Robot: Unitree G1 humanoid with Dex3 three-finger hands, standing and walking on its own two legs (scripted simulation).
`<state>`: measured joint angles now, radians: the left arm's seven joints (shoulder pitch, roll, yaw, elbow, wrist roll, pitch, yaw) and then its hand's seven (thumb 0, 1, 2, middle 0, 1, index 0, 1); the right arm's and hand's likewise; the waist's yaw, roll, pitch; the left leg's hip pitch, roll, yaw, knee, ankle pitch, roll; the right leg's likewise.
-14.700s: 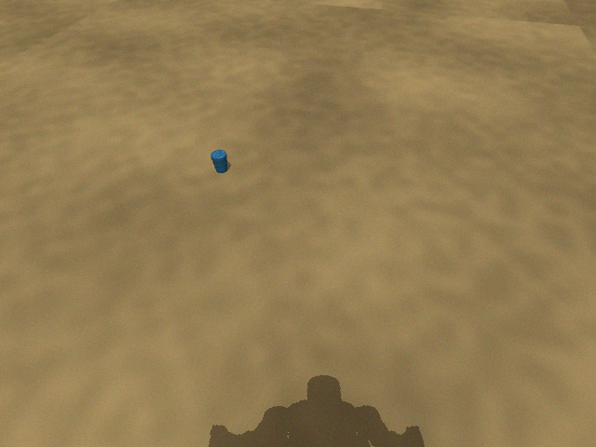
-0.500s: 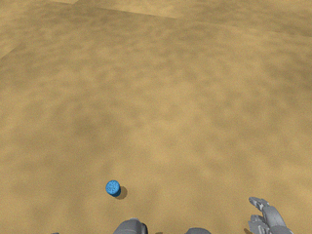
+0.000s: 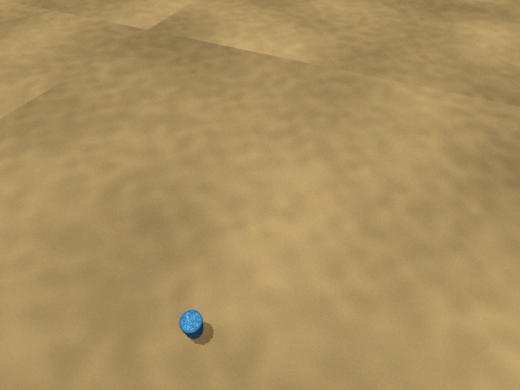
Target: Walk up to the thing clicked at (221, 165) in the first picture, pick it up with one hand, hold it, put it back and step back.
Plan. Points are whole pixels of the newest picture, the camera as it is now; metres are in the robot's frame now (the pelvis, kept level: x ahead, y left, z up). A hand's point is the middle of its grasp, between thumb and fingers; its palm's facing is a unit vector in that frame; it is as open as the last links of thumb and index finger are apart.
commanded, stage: walk up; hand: left
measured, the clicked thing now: (192, 326) +0.45 +0.25 -0.71
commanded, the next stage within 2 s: stand in 1.24 s
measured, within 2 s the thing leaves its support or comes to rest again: neither
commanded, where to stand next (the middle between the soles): +0.06 +0.02 m, yaw -2 degrees
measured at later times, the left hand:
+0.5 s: hand out of the picture +0.09 +0.27 -0.14, palm faces -0.03 -0.93 -0.36, open 7.4 cm
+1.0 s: hand out of the picture +0.10 +0.25 -0.13, palm faces -0.05 -0.94 -0.34, open 7.4 cm
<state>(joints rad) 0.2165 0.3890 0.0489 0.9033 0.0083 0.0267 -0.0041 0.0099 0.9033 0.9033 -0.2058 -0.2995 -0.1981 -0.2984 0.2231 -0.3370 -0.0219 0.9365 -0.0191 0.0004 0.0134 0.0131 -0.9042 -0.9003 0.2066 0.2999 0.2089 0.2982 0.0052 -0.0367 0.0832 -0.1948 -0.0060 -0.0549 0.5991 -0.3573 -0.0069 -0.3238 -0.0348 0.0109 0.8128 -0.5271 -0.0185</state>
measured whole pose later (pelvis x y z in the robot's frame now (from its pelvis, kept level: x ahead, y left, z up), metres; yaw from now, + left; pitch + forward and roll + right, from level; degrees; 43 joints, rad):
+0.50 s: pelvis +0.01 +0.01 +0.01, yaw -1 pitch -3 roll +0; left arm 0.14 0.38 0.01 1.05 0.00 -0.02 -0.01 0.01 0.90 0.90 -0.21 -0.30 -0.20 -0.30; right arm 0.14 -0.36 -0.01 1.04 0.00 -0.01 0.01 0.01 -0.90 -0.90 0.21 0.30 0.21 0.30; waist 0.01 0.01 0.06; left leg -0.13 0.01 -0.03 0.47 -0.30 -0.01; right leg -0.18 -0.04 0.00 0.47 -0.25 0.03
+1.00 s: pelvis +0.01 +0.01 +0.02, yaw -2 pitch -3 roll +0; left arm 0.09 0.35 0.01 1.11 0.01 -0.01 -0.01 0.01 0.90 0.90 -0.21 -0.30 -0.20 -0.30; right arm 0.12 -0.36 -0.02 1.10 0.00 0.00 0.01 0.01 -0.90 -0.90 0.21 0.30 0.21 0.30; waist 0.00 0.01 0.06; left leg -0.07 0.02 -0.01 0.37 -0.25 -0.02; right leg -0.15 -0.03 0.02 0.40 -0.20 0.03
